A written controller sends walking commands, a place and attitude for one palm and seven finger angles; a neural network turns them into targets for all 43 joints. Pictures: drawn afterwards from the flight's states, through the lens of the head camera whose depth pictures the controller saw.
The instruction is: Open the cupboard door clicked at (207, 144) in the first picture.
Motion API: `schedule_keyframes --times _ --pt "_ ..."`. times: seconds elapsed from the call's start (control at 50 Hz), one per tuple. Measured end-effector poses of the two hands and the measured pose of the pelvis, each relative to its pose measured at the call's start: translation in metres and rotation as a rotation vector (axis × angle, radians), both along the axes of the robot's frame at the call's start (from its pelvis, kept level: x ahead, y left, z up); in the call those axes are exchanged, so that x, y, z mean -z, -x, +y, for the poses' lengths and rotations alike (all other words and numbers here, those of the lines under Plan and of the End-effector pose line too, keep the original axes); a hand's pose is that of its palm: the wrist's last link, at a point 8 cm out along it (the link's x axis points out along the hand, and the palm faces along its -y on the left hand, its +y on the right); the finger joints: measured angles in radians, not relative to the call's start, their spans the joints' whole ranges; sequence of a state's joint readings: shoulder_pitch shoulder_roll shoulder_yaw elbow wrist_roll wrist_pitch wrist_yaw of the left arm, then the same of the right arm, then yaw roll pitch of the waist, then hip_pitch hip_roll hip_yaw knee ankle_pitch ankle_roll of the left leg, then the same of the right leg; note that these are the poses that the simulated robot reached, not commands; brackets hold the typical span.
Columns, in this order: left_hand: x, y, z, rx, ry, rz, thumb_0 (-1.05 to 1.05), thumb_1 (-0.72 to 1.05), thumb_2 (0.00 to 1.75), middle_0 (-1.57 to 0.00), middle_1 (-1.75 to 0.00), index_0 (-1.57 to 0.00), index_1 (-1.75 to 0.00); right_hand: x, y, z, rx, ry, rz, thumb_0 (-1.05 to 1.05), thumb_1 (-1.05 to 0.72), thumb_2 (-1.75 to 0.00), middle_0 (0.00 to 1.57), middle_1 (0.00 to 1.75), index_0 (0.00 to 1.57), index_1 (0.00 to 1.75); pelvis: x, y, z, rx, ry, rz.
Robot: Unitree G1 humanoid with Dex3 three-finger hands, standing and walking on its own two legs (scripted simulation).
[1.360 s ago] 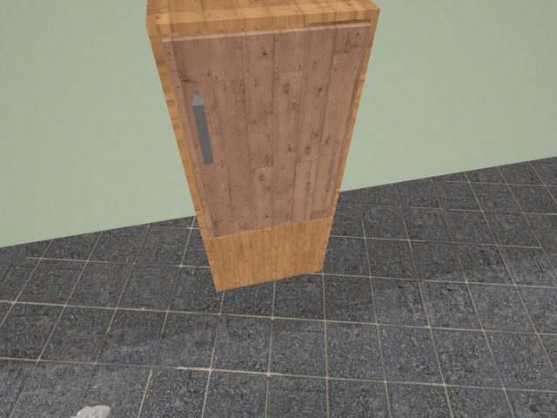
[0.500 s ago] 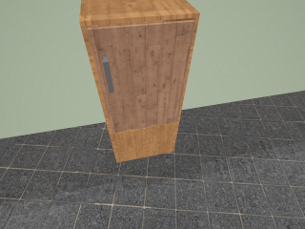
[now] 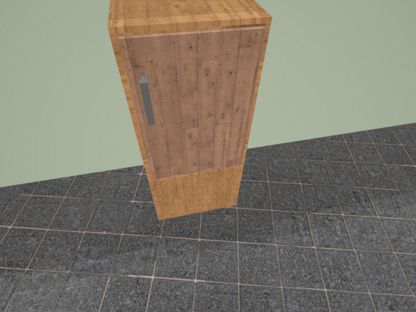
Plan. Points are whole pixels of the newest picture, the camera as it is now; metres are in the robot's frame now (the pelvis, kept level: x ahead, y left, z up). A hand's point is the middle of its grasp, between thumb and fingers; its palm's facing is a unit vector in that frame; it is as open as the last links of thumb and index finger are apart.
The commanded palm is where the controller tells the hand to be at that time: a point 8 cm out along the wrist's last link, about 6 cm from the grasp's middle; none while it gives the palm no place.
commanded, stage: look at it before walking up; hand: left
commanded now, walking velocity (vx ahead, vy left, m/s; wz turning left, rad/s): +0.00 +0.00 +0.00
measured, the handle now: (147, 99) +0.66 +0.23 +0.03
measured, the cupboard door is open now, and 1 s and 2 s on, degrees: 0 0 0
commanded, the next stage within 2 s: turn to face it in 0.28 s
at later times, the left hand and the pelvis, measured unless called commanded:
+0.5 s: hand out of the picture +0.07 +0.24 -0.16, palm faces +0.01 -0.95 -0.31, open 7.4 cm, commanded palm none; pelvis +0.00 +0.00 +0.00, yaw +1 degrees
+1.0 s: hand out of the picture +0.00 +0.21 -0.18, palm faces +0.19 -0.94 -0.27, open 7.4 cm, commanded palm none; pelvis -0.02 -0.01 -0.01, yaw +9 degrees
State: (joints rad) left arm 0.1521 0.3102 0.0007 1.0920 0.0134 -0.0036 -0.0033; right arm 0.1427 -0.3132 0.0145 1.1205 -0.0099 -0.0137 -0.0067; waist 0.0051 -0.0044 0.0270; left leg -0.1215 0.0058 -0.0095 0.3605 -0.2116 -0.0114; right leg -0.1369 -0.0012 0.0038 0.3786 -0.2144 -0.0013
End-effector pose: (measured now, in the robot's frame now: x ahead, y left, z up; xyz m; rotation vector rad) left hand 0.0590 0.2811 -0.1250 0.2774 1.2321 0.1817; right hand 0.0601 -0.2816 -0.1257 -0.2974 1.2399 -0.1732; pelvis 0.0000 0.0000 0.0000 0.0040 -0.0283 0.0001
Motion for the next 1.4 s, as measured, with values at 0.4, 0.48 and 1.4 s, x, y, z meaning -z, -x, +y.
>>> schedule_keyframes --times 0.4,0.48,1.4 --pt "-0.002 -0.003 0.003 -0.008 -0.005 -0.003 0.01 0.9 0.89 -0.2 -0.3 -0.2 -0.3 -0.001 -0.011 0.002 -0.012 -0.001 -0.013 0.01 -0.91 -0.9 0.2 0.3 0.2 0.3 -0.001 -0.004 0.001 -0.004 0.0 -0.002" --pt "-0.002 -0.004 0.003 -0.015 -0.007 -0.01 0.01 0.9 0.89 -0.2 -0.3 -0.2 -0.3 -0.001 -0.013 0.003 -0.018 -0.002 -0.014 0.0 -0.91 -0.9 0.2 0.3 0.2 0.3 0.0 -0.003 0.001 -0.014 -0.001 0.0" --pt "0.041 0.191 -0.092 -0.404 0.217 0.243 0.0 0.9 0.89 -0.2 -0.3 -0.2 -0.3 0.019 -0.038 0.065 -0.215 -0.072 -0.003 0.0 -0.91 -0.9 0.19 0.3 0.2 0.3 0.016 0.01 0.002 -0.242 0.017 0.026"
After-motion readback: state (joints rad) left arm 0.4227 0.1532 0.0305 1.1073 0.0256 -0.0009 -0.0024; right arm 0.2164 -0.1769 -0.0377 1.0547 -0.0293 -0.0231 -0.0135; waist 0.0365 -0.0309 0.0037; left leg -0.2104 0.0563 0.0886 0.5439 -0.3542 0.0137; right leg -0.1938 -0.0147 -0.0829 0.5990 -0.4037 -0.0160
